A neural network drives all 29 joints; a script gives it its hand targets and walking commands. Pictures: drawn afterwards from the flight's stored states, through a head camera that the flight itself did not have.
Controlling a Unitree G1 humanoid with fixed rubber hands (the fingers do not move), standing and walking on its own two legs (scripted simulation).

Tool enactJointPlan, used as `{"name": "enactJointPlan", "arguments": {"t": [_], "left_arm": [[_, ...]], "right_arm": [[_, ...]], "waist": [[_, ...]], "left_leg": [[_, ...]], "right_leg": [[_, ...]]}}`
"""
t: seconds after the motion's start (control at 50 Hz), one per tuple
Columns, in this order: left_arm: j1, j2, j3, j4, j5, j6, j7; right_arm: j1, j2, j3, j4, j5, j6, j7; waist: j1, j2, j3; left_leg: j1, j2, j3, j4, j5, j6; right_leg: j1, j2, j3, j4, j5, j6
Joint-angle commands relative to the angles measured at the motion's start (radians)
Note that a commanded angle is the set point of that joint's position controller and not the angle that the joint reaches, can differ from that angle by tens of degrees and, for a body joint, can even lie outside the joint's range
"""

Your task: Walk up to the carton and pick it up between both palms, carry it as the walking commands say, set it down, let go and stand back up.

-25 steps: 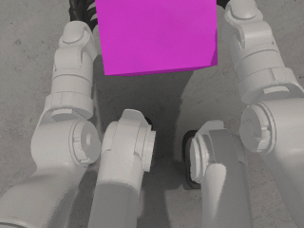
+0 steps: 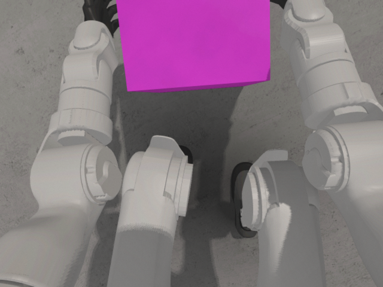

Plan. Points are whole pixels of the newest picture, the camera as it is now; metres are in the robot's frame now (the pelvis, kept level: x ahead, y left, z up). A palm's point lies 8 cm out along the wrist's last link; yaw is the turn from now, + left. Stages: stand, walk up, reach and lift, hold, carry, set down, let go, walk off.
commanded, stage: set down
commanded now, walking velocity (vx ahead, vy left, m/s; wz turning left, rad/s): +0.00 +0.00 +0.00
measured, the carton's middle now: (196, 34) +0.51 +0.07 -0.24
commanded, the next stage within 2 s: let go in 1.96 s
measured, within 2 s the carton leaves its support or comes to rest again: neither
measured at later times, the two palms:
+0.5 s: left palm (85, 23) +0.50 +0.25 -0.16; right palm out of the picture +0.56 -0.10 -0.16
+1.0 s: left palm out of the picture +0.51 +0.27 -0.06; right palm out of the picture +0.58 -0.10 -0.06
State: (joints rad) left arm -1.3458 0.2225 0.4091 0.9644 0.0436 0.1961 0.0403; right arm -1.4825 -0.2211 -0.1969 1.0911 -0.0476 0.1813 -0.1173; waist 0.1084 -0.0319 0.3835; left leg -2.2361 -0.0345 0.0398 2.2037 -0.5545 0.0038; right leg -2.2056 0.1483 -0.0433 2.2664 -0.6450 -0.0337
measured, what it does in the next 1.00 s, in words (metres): rises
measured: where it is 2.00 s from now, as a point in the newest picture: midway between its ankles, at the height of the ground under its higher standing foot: (210, 203)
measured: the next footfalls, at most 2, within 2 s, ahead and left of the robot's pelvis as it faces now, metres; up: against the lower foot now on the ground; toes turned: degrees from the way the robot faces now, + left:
none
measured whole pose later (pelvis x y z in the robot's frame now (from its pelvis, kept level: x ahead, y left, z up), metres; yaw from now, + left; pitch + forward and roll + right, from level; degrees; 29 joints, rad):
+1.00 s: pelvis +0.00 +0.01 +0.05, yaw +1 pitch +40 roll +0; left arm -1.25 0.30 0.28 0.90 -0.13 0.14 0.10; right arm -1.39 -0.36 -0.10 1.01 0.09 0.17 -0.09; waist 0.10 -0.03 0.18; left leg -2.20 -0.04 0.05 2.01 -0.51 0.04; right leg -2.14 0.07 -0.03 2.07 -0.62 -0.03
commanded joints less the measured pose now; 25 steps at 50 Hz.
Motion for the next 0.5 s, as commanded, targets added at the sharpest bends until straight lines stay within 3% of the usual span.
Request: {"name": "enactJointPlan", "arguments": {"t": [0.0,0.12,0.22,0.3,0.48], "left_arm": [[-0.566,-0.685,-0.267,-0.111,-0.074,-0.043,-0.212],[-0.498,-0.436,-0.189,-0.072,-0.067,-0.075,-0.141],[-0.315,0.121,-0.044,-0.001,-0.068,-0.132,0.013],[-0.302,0.214,-0.074,0.057,-0.132,-0.156,0.058],[-0.271,0.237,-0.121,0.097,-0.202,-0.177,0.049]], "right_arm": [[-0.45,0.75,0.218,-0.098,0.06,-0.037,0.211],[-0.42,0.48,0.17,-0.104,0.057,-0.057,0.152],[-0.328,-0.092,0.082,-0.098,0.082,-0.08,0.018],[-0.332,-0.145,0.136,-0.052,0.131,-0.082,-0.01],[-0.306,-0.198,0.173,-0.027,0.177,-0.101,0.006]], "waist": [[0.052,-0.066,-0.999],[0.052,-0.069,-1.035],[0.059,-0.076,-1.085],[0.075,-0.085,-1.116],[0.067,-0.079,-1.12]], "left_leg": [[0.507,-0.047,-0.033,-0.116,0.352,-0.001],[0.539,-0.038,-0.032,-0.117,0.35,-0.01],[0.595,-0.014,-0.031,-0.142,0.335,-0.021],[0.585,0.007,-0.041,-0.161,0.354,-0.014],[0.567,0.026,-0.063,-0.175,0.384,-0.003]], "right_leg": [[0.333,0.003,0.075,-0.198,0.296,0.012],[0.376,-0.017,0.078,-0.196,0.294,0.027],[0.44,-0.057,0.081,-0.214,0.271,0.055],[0.433,-0.081,0.091,-0.221,0.271,0.061],[0.386,-0.103,0.096,-0.221,0.267,0.049]]}}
